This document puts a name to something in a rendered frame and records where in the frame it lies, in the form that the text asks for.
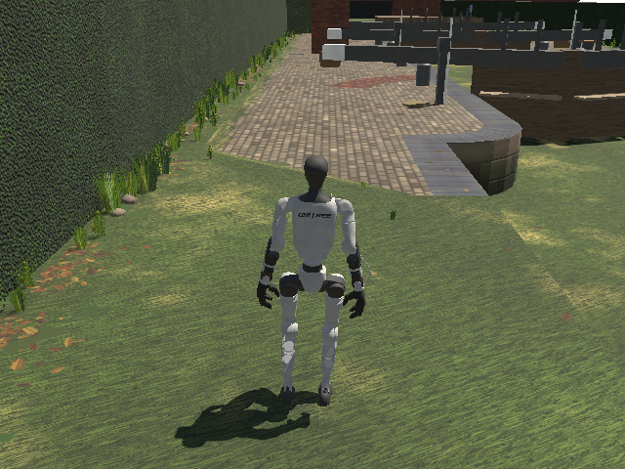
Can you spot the robot left hand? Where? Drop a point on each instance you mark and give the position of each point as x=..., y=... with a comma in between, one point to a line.
x=263, y=295

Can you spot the left robot upper arm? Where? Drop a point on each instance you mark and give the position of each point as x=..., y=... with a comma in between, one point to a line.
x=283, y=206

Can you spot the right robot upper arm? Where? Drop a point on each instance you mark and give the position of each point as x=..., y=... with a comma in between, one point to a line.
x=345, y=208

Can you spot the robot right shin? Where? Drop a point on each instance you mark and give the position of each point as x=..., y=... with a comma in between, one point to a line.
x=328, y=360

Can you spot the robot right hand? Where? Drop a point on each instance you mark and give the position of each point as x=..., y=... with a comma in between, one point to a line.
x=359, y=305

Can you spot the robot right forearm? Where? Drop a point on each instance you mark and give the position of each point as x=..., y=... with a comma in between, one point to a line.
x=355, y=269

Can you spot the humanoid robot torso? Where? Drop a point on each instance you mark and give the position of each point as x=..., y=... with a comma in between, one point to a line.
x=313, y=237

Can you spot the robot left forearm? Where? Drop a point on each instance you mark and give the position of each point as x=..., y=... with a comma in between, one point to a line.
x=269, y=265

